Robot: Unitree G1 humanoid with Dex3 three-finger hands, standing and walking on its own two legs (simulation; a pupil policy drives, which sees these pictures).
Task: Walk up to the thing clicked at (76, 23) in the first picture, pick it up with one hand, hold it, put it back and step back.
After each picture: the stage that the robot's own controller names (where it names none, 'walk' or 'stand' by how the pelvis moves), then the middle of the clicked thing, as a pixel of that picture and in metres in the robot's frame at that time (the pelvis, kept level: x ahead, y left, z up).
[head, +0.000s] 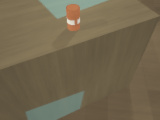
stand; (73, 17) +0.72 +0.08 +0.04
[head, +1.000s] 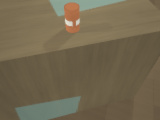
rise first; (72, 18) +0.65 +0.09 +0.06
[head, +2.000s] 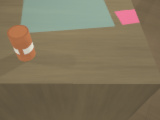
stand; (22, 43) +0.45 +0.25 +0.07
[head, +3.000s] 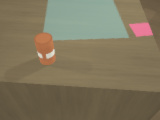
stand; (45, 49) +0.48 +0.18 +0.05
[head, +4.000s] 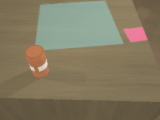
stand; (37, 61) +0.43 +0.20 +0.03
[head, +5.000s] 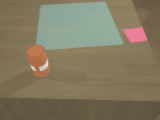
stand; (38, 61) +0.44 +0.20 +0.03
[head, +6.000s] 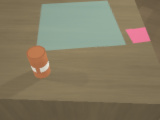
stand; (39, 62) +0.43 +0.19 +0.03
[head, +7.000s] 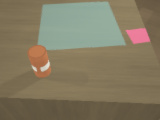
stand; (40, 61) +0.43 +0.19 +0.03
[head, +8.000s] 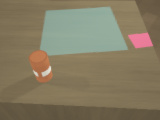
rise first; (41, 66) +0.42 +0.20 +0.04
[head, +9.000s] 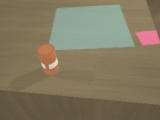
go down; (48, 59) +0.45 +0.20 +0.04
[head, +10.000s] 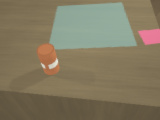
go down; (48, 59) +0.44 +0.20 +0.04
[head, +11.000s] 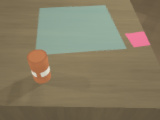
go down; (39, 67) +0.41 +0.17 +0.05
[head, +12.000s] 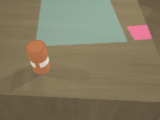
close in; (38, 57) +0.44 +0.18 +0.05
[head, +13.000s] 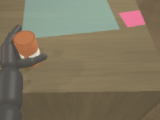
close; (28, 49) +0.44 +0.19 +0.08
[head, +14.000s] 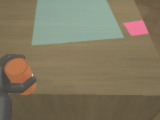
lift; (21, 77) +0.34 +0.22 +0.08
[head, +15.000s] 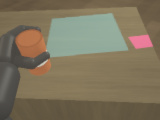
lift; (35, 53) +0.32 +0.16 +0.22
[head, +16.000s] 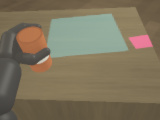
hold; (36, 50) +0.33 +0.16 +0.22
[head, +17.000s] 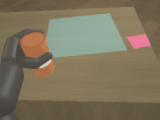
hold; (38, 55) +0.33 +0.15 +0.20
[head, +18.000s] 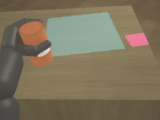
crouch; (37, 44) +0.36 +0.15 +0.22
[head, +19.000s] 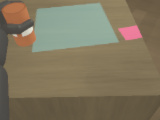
lower; (20, 25) +0.45 +0.20 +0.21
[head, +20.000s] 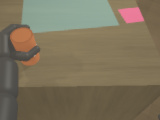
lower; (26, 47) +0.44 +0.19 +0.08
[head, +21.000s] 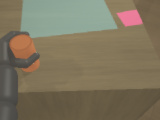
lower; (26, 54) +0.42 +0.19 +0.08
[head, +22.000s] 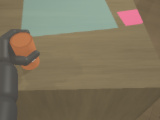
lower; (26, 52) +0.43 +0.19 +0.08
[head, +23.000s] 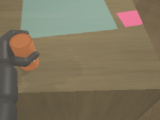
rest; (25, 53) +0.43 +0.19 +0.08
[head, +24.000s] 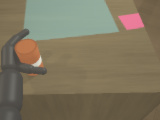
withdraw; (30, 58) +0.41 +0.19 +0.07
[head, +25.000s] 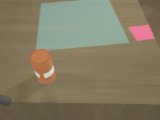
sink last; (43, 67) +0.39 +0.17 +0.06
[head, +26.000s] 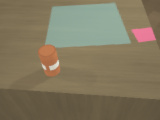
stand; (49, 61) +0.44 +0.18 +0.04
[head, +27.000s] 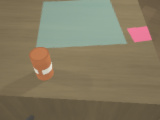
stand; (42, 64) +0.41 +0.18 +0.04
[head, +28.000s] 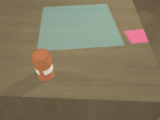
walk; (43, 65) +0.42 +0.18 +0.04
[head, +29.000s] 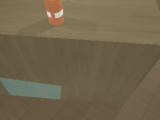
walk; (54, 9) +0.63 +0.15 +0.06
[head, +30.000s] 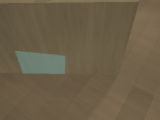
walk; out of the picture +0.99 +0.21 +0.05
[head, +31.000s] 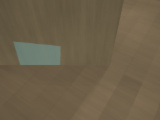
stand; out of the picture +1.15 +0.20 +0.06
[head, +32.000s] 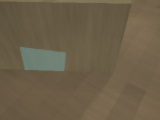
stand; out of the picture +1.13 +0.17 +0.03
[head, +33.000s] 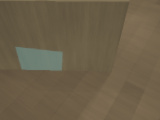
stand; out of the picture +1.10 +0.19 +0.03
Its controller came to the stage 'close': yes
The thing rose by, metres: 0.21
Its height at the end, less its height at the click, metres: +0.00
